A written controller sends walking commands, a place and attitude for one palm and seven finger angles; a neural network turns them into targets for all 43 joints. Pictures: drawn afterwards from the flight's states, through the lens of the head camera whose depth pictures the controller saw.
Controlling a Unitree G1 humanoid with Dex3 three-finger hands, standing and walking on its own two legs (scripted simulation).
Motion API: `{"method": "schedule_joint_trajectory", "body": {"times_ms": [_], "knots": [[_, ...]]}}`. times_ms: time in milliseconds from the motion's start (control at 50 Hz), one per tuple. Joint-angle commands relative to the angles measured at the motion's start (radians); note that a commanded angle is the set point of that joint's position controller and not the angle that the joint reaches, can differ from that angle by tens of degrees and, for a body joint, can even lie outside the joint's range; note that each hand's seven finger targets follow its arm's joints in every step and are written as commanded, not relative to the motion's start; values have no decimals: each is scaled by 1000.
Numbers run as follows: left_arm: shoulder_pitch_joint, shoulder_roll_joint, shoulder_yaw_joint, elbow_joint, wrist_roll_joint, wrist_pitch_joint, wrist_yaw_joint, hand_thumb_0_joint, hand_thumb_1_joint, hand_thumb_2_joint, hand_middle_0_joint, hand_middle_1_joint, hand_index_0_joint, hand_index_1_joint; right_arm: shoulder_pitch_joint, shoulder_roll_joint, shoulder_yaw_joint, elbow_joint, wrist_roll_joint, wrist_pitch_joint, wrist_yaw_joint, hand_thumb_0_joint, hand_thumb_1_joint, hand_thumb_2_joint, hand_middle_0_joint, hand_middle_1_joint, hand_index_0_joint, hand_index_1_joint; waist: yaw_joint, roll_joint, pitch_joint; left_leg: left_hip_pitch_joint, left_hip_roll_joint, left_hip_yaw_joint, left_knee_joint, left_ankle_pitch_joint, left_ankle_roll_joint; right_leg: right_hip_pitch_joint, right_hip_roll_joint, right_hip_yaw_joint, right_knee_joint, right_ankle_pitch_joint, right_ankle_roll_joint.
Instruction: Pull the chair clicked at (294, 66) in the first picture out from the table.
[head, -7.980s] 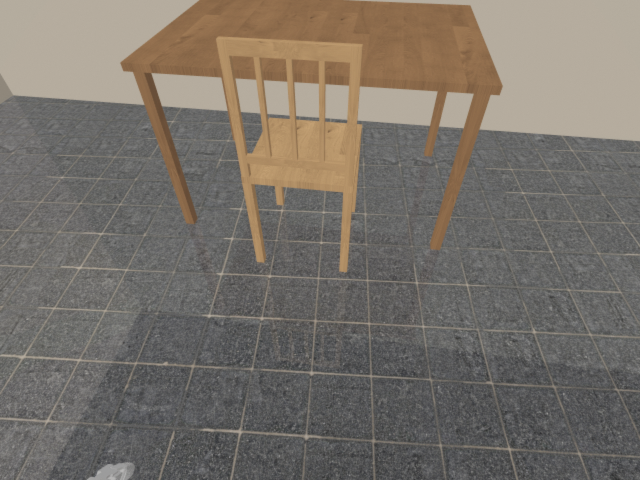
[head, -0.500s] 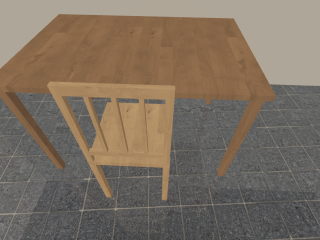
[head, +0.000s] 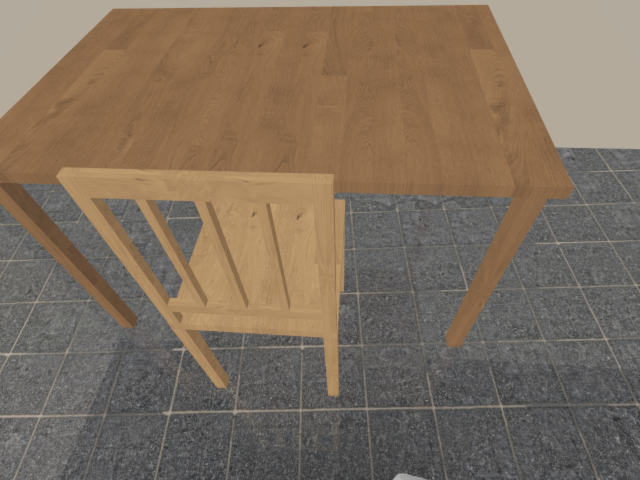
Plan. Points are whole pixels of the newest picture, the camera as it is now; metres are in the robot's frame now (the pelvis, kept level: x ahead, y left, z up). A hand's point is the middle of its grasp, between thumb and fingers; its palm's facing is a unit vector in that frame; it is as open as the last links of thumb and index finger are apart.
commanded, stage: come to a stop and stand still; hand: left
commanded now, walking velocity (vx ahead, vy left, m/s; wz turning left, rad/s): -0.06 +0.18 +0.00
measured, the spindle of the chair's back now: (226, 261) +0.46 +0.20 -0.07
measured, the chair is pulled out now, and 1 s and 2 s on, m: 0.00 0.00 0.00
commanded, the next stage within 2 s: look again from close up in 0.56 s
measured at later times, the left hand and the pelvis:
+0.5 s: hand out of the picture -0.03 +0.23 -0.16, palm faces +0.02 -0.99 -0.17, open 7.4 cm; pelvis -0.03 +0.05 +0.03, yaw -1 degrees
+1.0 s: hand out of the picture +0.01 +0.18 -0.16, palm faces +0.02 -0.98 -0.22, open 7.3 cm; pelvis -0.05 +0.00 +0.01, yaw +0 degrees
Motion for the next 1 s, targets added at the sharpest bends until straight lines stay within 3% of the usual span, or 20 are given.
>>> {"method": "schedule_joint_trajectory", "body": {"times_ms": [0,100,160,180,200,220,240,300,380,480,580,600,620,640,660,680,720,760,880,980], "knots": [[81,184,48,-39,6,6,18,0,900,900,-200,-300,-200,-300,65,-37,-9,-56,2,1,11,0,-900,-900,200,300,200,300,36,-194,-128,-92,6,-26,70,5,-11,175,-319,303,-266,561,-216],[43,201,59,-69,14,21,13,0,900,900,-200,-300,-200,-300,49,-29,-13,-105,-1,0,25,0,-900,-900,200,300,200,300,30,-208,-158,-29,-8,1,-113,95,-13,128,-278,267,-289,277,-177],[-8,168,50,-82,4,36,2,0,900,900,-200,-300,-200,-300,145,-36,-9,-85,-1,-21,24,0,-900,-900,200,300,200,300,-27,-179,-147,206,-16,26,-463,272,-5,-38,-172,190,-228,-88,-64],[4,110,38,-91,-5,43,-2,0,900,900,-200,-300,-200,-300,134,-89,-18,-95,-10,-32,21,0,-900,-900,200,300,200,300,-25,31,-119,196,100,-147,-605,163,26,-126,-74,118,-92,-209,-9],[12,64,29,-93,-8,49,-6,0,900,900,-200,-300,-200,-300,69,-158,-31,-128,-19,-28,17,0,-900,-900,200,300,200,300,-18,245,-41,24,262,-348,-749,-42,81,-140,25,30,76,-260,44],[-4,76,31,-93,-5,51,-8,0,900,900,-200,-300,-200,-300,-23,-173,-26,-159,-25,-25,16,0,-900,-900,200,300,200,300,-2,204,26,-177,304,-389,-812,-157,145,-58,-1,90,160,-214,40],[2,90,31,-63,10,51,-9,0,900,900,-200,-300,-200,-300,-65,-125,-10,-154,-23,-38,17,0,-900,-900,200,300,200,300,17,163,37,-190,261,-363,-823,-103,133,-24,-14,126,215,-150,33],[87,70,28,-19,11,38,-29,0,900,900,-200,-300,-200,-300,-25,-104,-5,-137,-14,-53,4,0,-900,-900,200,300,200,300,24,-9,15,-5,222,-260,-746,90,121,-131,11,121,325,-64,38],[78,69,22,-16,7,27,-31,0,900,900,-200,-300,-200,-300,86,-90,-6,-92,-11,-62,-12,0,-900,-900,200,300,200,300,-23,21,-31,227,231,-213,-677,422,134,-221,0,115,296,-72,57],[57,57,13,-24,-3,39,-29,0,900,900,-200,-300,-200,-300,140,-104,-5,-54,-15,-59,-28,0,-900,-900,200,300,200,300,-37,57,-81,271,269,-195,-585,831,170,-126,-11,108,161,-154,58],[110,38,9,12,-11,39,-24,0,900,900,-200,-300,-200,-300,88,-109,-8,-39,-13,-50,-19,0,-900,-900,200,300,200,300,-6,90,-98,128,227,-180,-579,658,152,82,12,67,-27,-124,36],[121,180,-23,-41,-10,19,-12,0,900,900,-200,-300,-200,-300,46,-143,-8,-100,-11,-48,-7,0,-900,-900,200,300,200,300,10,82,-86,54,132,-94,-616,351,117,147,42,31,8,-175,-5],[183,114,-15,-48,1,27,-17,0,900,900,-200,-300,-200,-300,-38,-146,-33,-136,-9,-65,-1,0,-900,-900,200,300,200,300,56,-31,-107,-61,181,-130,-523,207,76,127,21,75,-95,-67,-1],[157,90,-12,-42,9,17,-15,0,900,900,-200,-300,-200,-300,-18,-118,-31,-139,-7,-67,0,0,-900,-900,200,300,200,300,23,-75,-102,-74,117,-114,-481,251,59,152,4,102,-173,15,-13],[162,102,-17,-45,5,5,-7,0,900,900,-200,-300,-200,-300,2,-79,-20,-125,0,-66,5,0,-900,-900,200,300,200,300,22,-118,-101,-26,68,-54,-407,340,38,142,-47,161,-231,100,-28],[153,116,-17,-53,0,-1,-2,0,900,900,-200,-300,-200,-300,27,-49,-18,-123,0,-62,10,0,-900,-900,200,300,200,300,-1,-115,-95,-17,36,-29,-358,328,22,111,-82,216,-274,52,-51],[140,138,-14,-60,-4,-5,4,0,900,900,-200,-300,-200,-300,57,-20,-10,-112,-5,-55,19,0,-900,-900,200,300,200,300,-26,-98,-136,9,8,-10,-324,334,24,111,-105,220,-273,7,-67],[115,130,-3,-76,-8,-9,10,0,900,900,-200,-300,-200,-300,76,-42,-14,-112,-14,-54,13,0,-900,-900,200,300,200,300,-26,-249,-105,-57,15,-1,-268,349,24,134,-102,228,-280,89,-74],[123,134,5,-79,-11,-18,13,0,900,900,-200,-300,-200,-300,49,-53,-10,-100,-9,-59,10,0,-900,-900,200,300,200,300,-12,-49,-72,8,50,-22,-340,482,26,139,-76,176,-203,300,-48],[129,137,3,-74,-9,-17,11,0,900,900,-200,-300,-200,-300,11,-69,-8,-107,-6,-50,13,0,-900,-900,200,300,200,300,-7,-66,-37,22,60,-32,-370,446,27,110,-64,179,-239,200,-27]]}}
